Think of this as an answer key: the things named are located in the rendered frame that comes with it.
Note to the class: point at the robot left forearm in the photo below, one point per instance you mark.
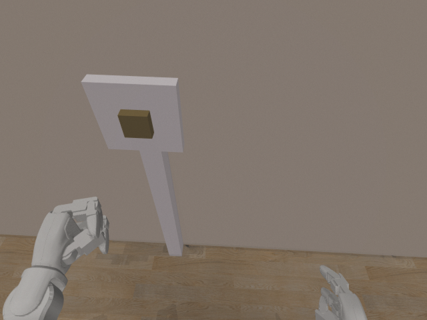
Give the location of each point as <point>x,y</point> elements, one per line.
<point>38,295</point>

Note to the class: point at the robot left hand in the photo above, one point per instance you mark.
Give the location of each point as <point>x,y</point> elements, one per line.
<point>53,246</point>

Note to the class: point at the panel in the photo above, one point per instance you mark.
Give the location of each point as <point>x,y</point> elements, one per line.
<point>107,94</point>

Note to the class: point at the robot right hand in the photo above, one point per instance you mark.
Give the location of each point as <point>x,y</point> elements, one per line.
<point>346,306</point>

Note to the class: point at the button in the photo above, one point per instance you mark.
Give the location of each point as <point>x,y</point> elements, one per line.
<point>136,123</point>

